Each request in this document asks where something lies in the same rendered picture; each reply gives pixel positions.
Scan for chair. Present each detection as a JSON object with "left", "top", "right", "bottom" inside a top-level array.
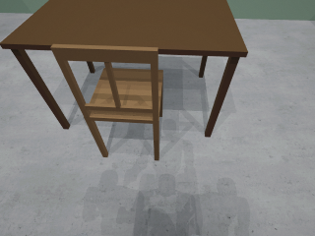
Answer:
[{"left": 50, "top": 44, "right": 163, "bottom": 161}]

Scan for table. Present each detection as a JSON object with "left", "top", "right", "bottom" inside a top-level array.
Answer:
[{"left": 0, "top": 0, "right": 248, "bottom": 138}]

